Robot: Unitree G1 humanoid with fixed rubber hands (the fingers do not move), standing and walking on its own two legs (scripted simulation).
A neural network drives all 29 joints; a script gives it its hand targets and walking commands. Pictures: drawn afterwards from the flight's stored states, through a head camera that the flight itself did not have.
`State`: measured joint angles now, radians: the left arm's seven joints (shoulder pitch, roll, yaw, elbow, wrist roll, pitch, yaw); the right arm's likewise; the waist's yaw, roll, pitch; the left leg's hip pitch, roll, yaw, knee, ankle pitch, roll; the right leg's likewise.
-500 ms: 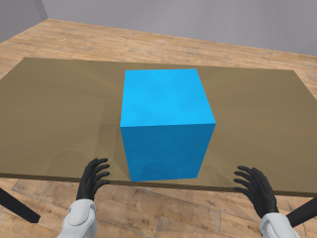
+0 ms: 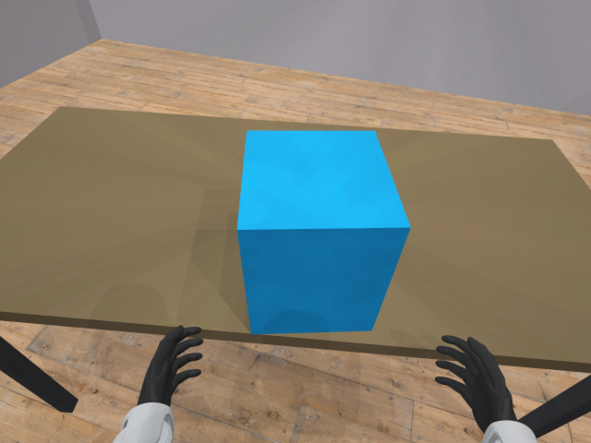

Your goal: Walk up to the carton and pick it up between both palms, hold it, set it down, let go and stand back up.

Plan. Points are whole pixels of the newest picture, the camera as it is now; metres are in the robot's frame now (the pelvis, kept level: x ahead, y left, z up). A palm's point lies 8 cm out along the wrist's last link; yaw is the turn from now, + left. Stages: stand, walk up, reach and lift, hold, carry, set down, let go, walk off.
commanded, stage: set down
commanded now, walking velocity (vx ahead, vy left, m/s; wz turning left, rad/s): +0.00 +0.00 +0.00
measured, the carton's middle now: (311, 234) +0.41 +0.02 +0.06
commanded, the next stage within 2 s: let go in 1.08 s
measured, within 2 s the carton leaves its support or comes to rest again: neither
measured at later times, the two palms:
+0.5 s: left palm (153, 403) +0.17 +0.21 -0.02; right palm (471, 427) +0.17 -0.20 -0.03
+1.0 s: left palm (151, 419) +0.16 +0.23 -0.07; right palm (462, 438) +0.17 -0.20 -0.06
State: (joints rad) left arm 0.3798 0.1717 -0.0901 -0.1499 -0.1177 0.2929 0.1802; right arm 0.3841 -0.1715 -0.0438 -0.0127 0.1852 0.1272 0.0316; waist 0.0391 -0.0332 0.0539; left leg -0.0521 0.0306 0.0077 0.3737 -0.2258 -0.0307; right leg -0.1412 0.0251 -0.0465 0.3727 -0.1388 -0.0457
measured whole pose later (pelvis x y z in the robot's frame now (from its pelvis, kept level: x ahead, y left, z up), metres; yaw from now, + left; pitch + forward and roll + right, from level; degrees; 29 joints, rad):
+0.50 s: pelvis +0.00 +0.01 +0.00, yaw -1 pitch -4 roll +0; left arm 0.34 0.18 -0.09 0.01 -0.11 0.24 0.17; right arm 0.34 -0.17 -0.05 0.16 0.10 0.08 0.06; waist 0.04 -0.01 0.11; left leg -0.10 0.02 0.02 0.41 -0.24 -0.01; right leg -0.19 0.01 -0.03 0.39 -0.15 -0.03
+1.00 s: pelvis +0.02 +0.02 +0.00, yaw +0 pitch -5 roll -1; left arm 0.32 0.17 -0.07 0.29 -0.04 0.14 0.11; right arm 0.30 -0.16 -0.05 0.49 0.05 -0.11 0.07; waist 0.03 -0.01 0.10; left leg -0.05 0.03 0.02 0.43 -0.29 -0.01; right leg -0.12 0.02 -0.04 0.38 -0.17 -0.02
